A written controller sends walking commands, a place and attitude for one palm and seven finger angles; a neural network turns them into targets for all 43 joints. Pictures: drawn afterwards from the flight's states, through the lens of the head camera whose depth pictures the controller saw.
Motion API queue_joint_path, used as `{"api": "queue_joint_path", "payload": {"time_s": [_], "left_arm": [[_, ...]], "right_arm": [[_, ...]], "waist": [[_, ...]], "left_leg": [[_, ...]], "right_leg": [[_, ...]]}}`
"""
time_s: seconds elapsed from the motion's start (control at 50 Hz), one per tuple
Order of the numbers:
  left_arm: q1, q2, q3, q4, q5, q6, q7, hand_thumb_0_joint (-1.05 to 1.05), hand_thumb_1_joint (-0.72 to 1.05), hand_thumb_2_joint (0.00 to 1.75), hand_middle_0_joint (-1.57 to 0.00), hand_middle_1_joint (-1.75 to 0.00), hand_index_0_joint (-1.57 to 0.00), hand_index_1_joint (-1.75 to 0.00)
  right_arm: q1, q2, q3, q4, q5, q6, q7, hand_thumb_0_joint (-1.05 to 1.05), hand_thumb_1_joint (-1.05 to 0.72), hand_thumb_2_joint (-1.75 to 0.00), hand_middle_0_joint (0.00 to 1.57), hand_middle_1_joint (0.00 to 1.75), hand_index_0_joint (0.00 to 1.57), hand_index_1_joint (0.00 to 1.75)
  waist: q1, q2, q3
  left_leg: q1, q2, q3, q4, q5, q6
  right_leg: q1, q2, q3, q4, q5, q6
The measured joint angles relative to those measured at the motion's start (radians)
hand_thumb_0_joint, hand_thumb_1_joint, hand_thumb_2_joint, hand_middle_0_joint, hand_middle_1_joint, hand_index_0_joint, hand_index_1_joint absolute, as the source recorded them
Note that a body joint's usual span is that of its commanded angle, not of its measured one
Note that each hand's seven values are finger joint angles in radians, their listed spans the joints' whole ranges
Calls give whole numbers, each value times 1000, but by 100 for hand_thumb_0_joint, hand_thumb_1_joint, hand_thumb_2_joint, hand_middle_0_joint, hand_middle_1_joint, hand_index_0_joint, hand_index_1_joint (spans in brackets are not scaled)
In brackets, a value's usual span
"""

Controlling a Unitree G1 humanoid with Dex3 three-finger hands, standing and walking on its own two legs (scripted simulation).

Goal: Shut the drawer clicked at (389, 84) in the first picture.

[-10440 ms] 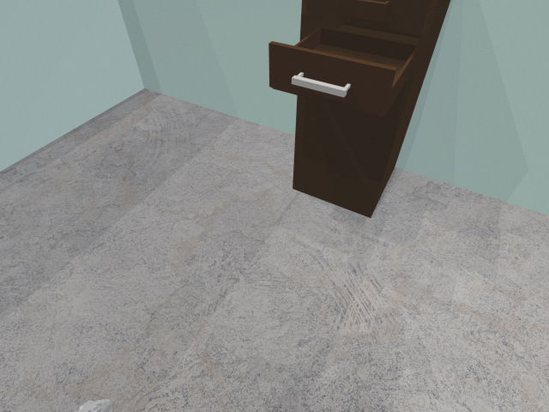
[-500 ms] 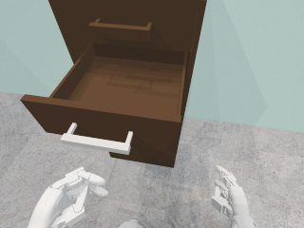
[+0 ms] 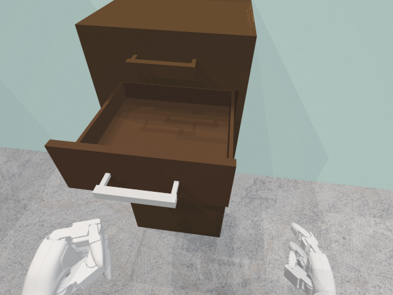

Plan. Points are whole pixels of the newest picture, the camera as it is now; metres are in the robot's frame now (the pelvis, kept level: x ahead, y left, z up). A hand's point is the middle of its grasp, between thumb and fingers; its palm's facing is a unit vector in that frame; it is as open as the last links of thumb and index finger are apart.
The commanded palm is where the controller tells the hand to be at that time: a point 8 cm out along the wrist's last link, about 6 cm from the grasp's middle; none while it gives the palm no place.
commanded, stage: raise the hand and make a fist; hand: left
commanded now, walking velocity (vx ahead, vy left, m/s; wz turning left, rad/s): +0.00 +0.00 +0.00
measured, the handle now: (138, 188) +0.32 +0.15 +0.07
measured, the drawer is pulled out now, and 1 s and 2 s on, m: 0.27 0.27 0.27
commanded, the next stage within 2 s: bring the fist close to the handle in 0.70 s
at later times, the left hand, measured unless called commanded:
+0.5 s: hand (107, 254) +0.15 +0.14 +0.15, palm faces -0.06 -0.99 -0.09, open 3.2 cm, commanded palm +0.09 +0.19 +0.17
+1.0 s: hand (109, 259) +0.15 +0.14 +0.14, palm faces -0.02 -1.00 -0.09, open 3.2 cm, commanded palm +0.11 +0.19 +0.15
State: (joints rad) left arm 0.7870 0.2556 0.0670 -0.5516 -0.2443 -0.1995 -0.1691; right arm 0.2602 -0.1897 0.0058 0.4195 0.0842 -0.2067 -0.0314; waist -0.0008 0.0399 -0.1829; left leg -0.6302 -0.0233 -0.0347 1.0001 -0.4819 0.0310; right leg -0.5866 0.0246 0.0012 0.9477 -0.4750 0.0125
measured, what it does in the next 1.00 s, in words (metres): stands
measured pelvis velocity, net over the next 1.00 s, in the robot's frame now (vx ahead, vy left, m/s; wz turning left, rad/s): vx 0.01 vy -0.03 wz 0.03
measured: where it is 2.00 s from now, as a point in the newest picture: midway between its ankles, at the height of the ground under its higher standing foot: outside the picture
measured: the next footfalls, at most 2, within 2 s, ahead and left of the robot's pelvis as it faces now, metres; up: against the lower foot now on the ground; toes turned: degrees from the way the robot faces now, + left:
none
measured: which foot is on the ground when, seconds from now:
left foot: down 0.00-1.00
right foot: down 0.00-1.00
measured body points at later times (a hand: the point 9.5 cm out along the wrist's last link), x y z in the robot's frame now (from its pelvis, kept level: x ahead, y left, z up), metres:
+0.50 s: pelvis +0.02 -0.01 +0.02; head -0.01 -0.02 +0.47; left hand +0.15 +0.19 +0.16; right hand +0.22 -0.22 -0.01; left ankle +0.02 +0.10 -0.68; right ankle +0.01 -0.13 -0.68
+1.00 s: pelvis +0.01 -0.03 +0.02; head +0.00 -0.05 +0.47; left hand +0.15 +0.19 +0.14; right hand +0.22 -0.24 -0.02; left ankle +0.02 +0.10 -0.68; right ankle +0.01 -0.13 -0.68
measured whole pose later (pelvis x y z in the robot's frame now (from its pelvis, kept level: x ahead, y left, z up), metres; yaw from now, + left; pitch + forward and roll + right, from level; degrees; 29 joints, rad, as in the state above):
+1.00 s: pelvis +0.01 -0.03 +0.02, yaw +2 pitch +4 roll -1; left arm 0.74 0.26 0.14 -0.47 -0.29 -0.15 -0.27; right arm 0.24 -0.22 0.04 0.52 0.09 -0.32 -0.06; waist 0.04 0.06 -0.13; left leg -0.48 0.00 -0.08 0.85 -0.43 -0.01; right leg -0.44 0.04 -0.04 0.81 -0.44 -0.03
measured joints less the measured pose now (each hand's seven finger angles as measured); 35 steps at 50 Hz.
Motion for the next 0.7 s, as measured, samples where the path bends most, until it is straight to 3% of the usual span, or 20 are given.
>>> {"api": "queue_joint_path", "payload": {"time_s": [0.1,0.18,0.34,0.5,0.56,0.7], "left_arm": [[15,-25,-41,-54,19,63,8,1,90,90,-131,-151,-131,-151],[22,-11,-76,-87,44,105,-2,1,90,90,-136,-155,-136,-155],[12,19,-5,-151,16,115,6,1,90,90,-139,-159,-139,-159],[26,5,17,-98,-4,160,-50,1,90,90,-139,-160,-140,-160],[55,20,31,-91,-7,152,-55,1,90,90,-139,-160,-139,-160],[68,20,68,-88,-42,60,-68,1,90,90,-140,-160,-140,-160]], "right_arm": [[8,-5,34,-10,-1,-11,12,1,-90,-90,20,30,21,30],[11,-9,47,-13,-3,-16,15,1,-90,-90,20,30,21,30],[18,-19,48,15,1,-36,13,1,-90,-90,20,30,21,30],[14,-26,32,45,10,-55,-2,1,-90,-90,20,30,21,30],[10,-26,23,46,9,-68,-4,1,-90,-90,20,30,21,30],[-15,-33,13,67,10,-103,-7,1,-90,-90,20,30,20,30]], "waist": [[18,13,5],[30,10,19],[38,14,28],[39,5,23],[39,0,26],[52,12,30]], "left_leg": [[47,-6,-2,-27,5,6],[68,-9,-2,-47,12,7],[108,-6,-8,-85,19,-1],[155,1,-8,-140,32,-13],[163,4,-13,-148,34,-19],[158,13,-33,-137,32,-31]], "right_leg": [[52,-6,-2,-33,5,6],[72,-10,-2,-49,10,7],[111,-7,-7,-85,15,-1],[150,-2,-5,-126,23,-13],[158,1,-10,-132,24,-19],[162,11,-30,-132,23,-31]]}}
